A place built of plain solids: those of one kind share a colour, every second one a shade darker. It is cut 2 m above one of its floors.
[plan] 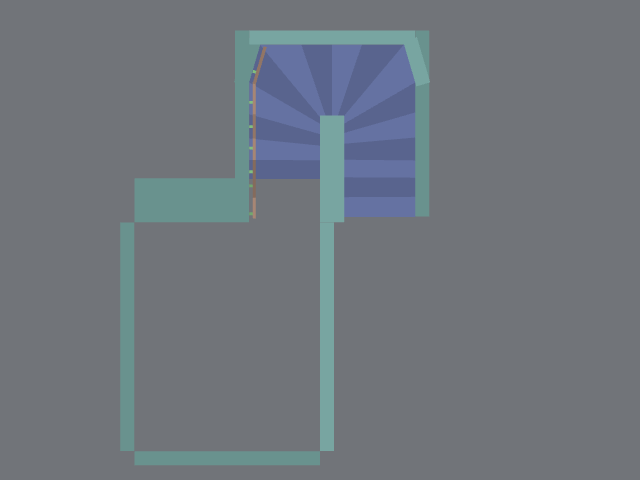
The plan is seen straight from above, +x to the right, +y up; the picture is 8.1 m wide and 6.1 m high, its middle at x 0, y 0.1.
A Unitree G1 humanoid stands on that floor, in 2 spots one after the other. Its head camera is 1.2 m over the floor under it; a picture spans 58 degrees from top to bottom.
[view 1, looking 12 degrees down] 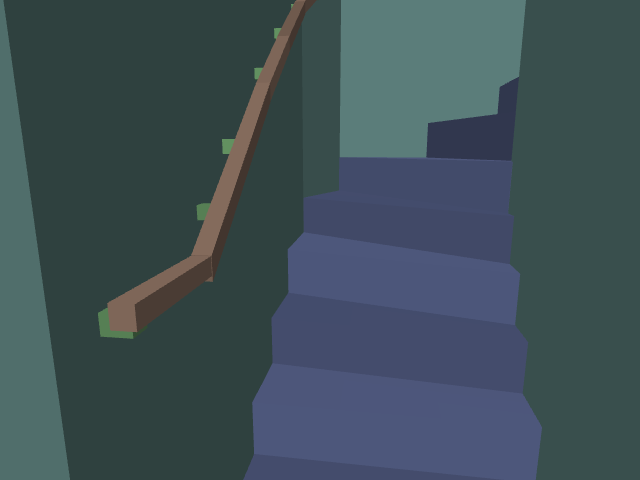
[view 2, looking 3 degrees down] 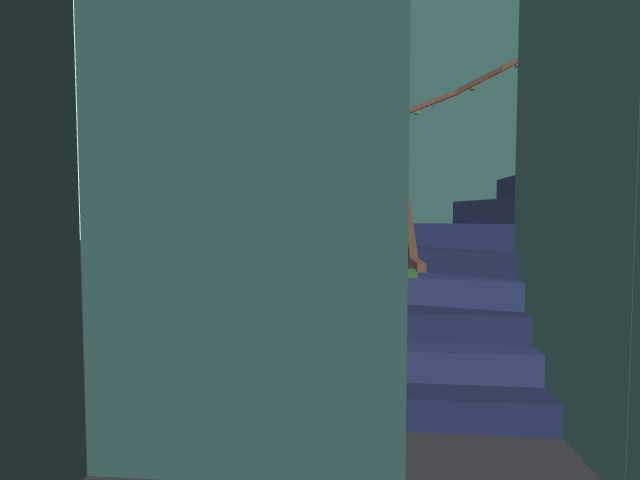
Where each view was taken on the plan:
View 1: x -0.50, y -0.12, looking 98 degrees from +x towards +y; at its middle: tread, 2.11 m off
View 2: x -1.11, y -1.53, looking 95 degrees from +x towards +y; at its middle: wall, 1.86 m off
